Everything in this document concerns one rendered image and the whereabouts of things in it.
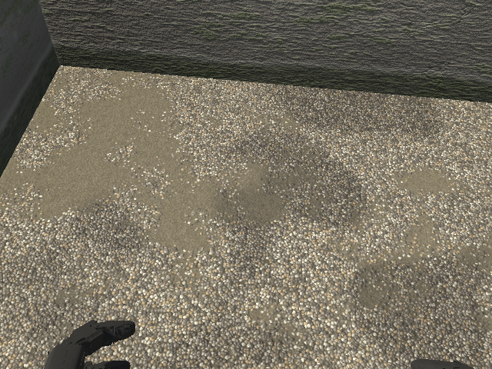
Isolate robot left hand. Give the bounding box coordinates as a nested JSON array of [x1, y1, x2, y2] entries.
[[44, 320, 135, 369]]

